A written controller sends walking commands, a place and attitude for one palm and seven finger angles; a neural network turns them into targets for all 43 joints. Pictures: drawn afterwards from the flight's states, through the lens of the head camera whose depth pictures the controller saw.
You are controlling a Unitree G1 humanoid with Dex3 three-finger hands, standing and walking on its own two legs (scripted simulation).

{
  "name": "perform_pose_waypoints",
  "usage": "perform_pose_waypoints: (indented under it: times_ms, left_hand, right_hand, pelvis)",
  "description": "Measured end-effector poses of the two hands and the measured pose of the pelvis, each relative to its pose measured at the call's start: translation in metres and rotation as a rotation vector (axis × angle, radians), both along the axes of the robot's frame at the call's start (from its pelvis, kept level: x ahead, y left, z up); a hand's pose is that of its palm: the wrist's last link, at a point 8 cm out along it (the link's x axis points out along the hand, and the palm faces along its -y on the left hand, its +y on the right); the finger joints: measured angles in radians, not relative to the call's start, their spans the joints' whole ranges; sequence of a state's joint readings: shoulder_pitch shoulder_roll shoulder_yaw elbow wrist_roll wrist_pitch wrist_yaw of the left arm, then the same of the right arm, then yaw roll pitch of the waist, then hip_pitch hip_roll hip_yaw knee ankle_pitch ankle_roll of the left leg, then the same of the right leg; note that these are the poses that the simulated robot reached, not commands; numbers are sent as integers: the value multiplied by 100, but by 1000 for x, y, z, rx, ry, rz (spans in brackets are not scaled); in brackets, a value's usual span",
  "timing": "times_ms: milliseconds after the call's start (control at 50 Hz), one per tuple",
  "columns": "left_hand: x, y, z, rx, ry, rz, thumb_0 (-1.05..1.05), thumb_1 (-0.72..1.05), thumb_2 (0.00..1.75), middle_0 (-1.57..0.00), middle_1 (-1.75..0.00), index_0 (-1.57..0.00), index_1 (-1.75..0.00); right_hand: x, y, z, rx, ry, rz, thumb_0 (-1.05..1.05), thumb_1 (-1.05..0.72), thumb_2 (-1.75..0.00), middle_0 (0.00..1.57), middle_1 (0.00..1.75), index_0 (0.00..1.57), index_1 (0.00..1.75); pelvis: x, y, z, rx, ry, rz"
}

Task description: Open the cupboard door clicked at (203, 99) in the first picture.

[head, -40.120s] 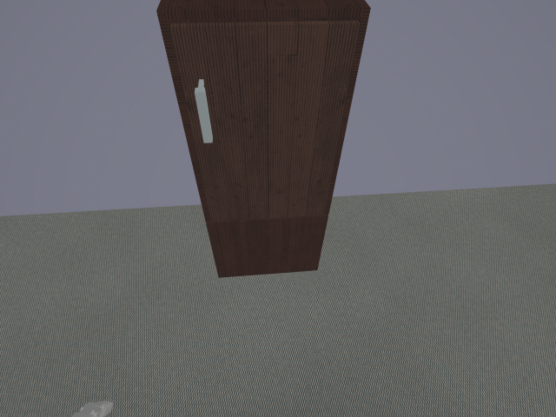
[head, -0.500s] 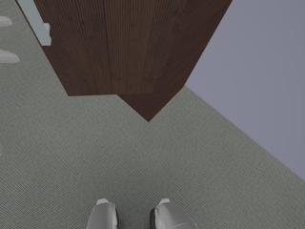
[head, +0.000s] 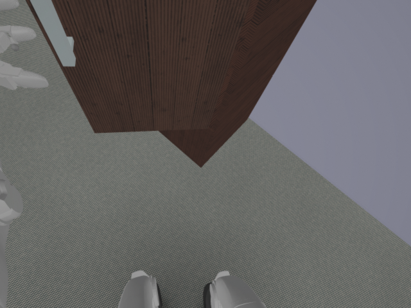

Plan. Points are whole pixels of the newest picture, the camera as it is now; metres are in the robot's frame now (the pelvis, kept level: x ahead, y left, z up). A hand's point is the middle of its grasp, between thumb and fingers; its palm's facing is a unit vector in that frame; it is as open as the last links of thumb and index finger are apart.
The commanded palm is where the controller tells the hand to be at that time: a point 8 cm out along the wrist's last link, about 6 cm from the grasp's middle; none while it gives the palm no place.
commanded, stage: slide the fingers in behind the handle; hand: left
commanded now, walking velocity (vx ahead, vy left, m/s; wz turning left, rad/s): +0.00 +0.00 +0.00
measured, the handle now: (57, 24) +0.59 +0.20 +0.11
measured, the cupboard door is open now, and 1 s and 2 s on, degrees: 48 48 48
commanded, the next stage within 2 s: close the thumb around the handle in 1.24 s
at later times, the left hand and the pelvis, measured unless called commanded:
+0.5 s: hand (42, 50) +0.53 +0.21 +0.11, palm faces +0.01 -1.00 +0.00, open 14.0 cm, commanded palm +0.52 +0.24 +0.10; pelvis +0.00 -0.01 +0.00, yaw +1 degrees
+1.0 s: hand (69, 47) +0.54 +0.17 +0.11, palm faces +0.03 -1.00 +0.00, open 14.0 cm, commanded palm +0.52 +0.22 +0.10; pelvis -0.01 -0.02 +0.00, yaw +1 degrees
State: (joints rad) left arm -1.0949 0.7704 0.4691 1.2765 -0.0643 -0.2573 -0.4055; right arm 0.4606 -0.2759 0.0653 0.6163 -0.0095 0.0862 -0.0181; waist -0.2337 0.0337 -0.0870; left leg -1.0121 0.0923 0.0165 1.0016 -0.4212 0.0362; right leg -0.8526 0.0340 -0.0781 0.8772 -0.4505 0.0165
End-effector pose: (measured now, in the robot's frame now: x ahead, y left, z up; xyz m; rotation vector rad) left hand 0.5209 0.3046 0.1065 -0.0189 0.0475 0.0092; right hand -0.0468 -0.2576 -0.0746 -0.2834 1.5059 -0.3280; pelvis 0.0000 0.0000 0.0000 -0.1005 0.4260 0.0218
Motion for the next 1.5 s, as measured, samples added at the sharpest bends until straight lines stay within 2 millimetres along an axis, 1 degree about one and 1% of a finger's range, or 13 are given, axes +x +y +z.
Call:
perform_pose_waypoints:
  times_ms: [120,180,280,360,520,660,780,880,1020,1260,1400,1500]
  left_hand:
    - [-1,-6,0,5,-2,-2,-1,-50,30,-29,-120,-30,-120]
    - [-3,-12,3,11,-15,-6,-1,-50,30,-29,-120,-30,-120]
    - [-6,-24,3,-5,-16,-9,-1,-50,30,-29,-120,-30,-120]
    - [-9,-29,1,2,2,3,-1,-50,30,-30,-120,-30,-120]
    - [-10,-44,6,13,-27,-1,-1,-50,30,-29,-120,-30,-120]
    - [-7,-58,2,10,3,5,-1,-50,30,-30,-120,-30,-120]
    - [-4,-68,5,24,-18,3,-1,-50,30,-30,-120,-30,-120]
    - [-2,-76,2,20,1,3,-1,-50,30,-30,-120,-30,-120]
    - [-1,-77,3,24,-4,18,-1,-49,30,-30,-120,-30,-120]
    - [-3,-63,2,27,2,14,-1,-49,30,-30,-120,-30,-120]
    - [-2,-69,0,12,-3,0,-1,-49,30,-30,-120,-30,-120]
    - [1,-71,-4,8,3,9,-1,-39,34,-30,-121,-30,-121]
  right_hand:
    - [9,1,-2,8,-25,12,0,-90,-90,20,30,21,30]
    - [13,1,-3,16,-32,17,0,-90,-90,20,30,21,30]
    - [17,-1,-5,26,-49,22,0,-90,-90,20,30,21,30]
    - [18,-4,-6,28,-68,23,0,-90,-90,20,30,21,30]
    - [11,-11,-9,31,-60,23,0,-90,-90,20,30,21,30]
    - [1,-16,-10,32,-53,13,0,-90,-90,20,30,21,30]
    - [-7,-19,-11,38,-39,-2,0,-90,-90,20,30,21,30]
    - [-11,-21,-11,44,-29,-10,0,-90,-90,20,30,20,30]
    - [-8,-22,-11,49,-38,-14,1,-90,-90,20,30,20,30]
    - [7,-25,-10,39,-51,7,0,-90,-90,20,30,20,30]
    - [15,-24,-10,36,-56,23,0,-90,-90,20,30,20,30]
    - [17,-22,-10,34,-69,21,0,-90,-90,20,30,20,30]
  pelvis:
    - [1,1,1,2,-7,3]
    - [2,1,1,4,-11,5]
    - [2,0,3,9,-21,5]
    - [0,-3,2,12,-30,5]
    - [-5,-9,1,17,-33,8]
    - [-8,-14,0,22,-31,6]
    - [-9,-18,-1,25,-27,2]
    - [-8,-21,0,28,-26,1]
    - [-5,-24,1,32,-28,-3]
    - [-1,-22,2,30,-26,4]
    - [1,-19,2,28,-24,9]
    - [1,-17,1,27,-22,6]
